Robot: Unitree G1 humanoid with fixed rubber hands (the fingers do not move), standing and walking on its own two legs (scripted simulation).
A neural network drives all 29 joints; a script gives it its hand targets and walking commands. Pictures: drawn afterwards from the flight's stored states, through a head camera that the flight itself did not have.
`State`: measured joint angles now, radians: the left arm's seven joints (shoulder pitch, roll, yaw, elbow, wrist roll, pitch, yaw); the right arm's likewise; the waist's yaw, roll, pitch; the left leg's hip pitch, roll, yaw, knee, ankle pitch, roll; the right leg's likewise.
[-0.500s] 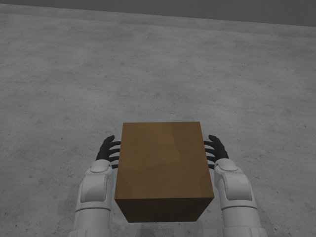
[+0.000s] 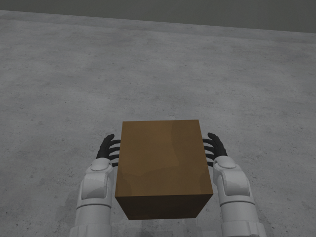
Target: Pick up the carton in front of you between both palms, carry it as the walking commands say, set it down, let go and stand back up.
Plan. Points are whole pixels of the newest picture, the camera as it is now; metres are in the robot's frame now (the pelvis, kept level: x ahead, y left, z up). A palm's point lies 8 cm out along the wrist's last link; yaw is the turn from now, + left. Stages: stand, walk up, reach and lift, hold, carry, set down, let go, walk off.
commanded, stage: carry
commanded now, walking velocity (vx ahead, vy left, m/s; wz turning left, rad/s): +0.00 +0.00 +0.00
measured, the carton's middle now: (161, 172) +0.30 +0.00 -0.05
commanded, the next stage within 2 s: hold in 0.94 s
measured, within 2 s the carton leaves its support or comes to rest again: neither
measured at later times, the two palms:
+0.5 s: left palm (101, 168) +0.27 +0.15 +0.04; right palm (220, 167) +0.27 -0.14 +0.04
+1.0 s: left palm (100, 174) +0.26 +0.15 +0.04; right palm (222, 171) +0.26 -0.14 +0.05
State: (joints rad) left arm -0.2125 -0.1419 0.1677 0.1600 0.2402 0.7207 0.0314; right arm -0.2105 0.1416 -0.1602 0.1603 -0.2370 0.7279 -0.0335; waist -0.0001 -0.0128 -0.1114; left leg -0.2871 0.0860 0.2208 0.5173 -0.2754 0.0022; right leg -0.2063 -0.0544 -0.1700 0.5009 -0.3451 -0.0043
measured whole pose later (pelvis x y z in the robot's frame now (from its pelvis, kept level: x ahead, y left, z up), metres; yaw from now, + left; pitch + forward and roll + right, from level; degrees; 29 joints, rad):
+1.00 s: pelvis -0.03 +0.00 +0.01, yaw +0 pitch -1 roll +0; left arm -0.22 -0.14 0.16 0.16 0.25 0.73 0.02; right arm -0.21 0.14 -0.16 0.15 -0.25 0.73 -0.02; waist 0.00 -0.02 -0.03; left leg -0.22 0.05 0.14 0.43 -0.16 0.01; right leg -0.15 -0.03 -0.10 0.44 -0.23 0.00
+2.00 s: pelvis -0.09 +0.01 -0.03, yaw -2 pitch +13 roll +0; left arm -0.57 -0.24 0.50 0.49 0.40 0.27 0.03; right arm -0.64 0.13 -0.50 0.60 -0.42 0.26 0.07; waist 0.01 -0.02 0.14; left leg -0.75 -0.02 0.01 0.76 -0.23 0.02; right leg -0.70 0.02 0.03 0.80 -0.32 0.00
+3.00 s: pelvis -0.13 +0.00 -0.29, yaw -2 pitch +48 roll +1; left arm -1.01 -0.12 0.55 0.53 0.20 0.27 0.14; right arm -1.19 -0.13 -0.35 0.83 -0.20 0.27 0.01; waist 0.02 -0.02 -0.07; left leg -2.13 -0.01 0.00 1.75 -0.46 -0.02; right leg -2.09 0.06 0.01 1.83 -0.58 -0.02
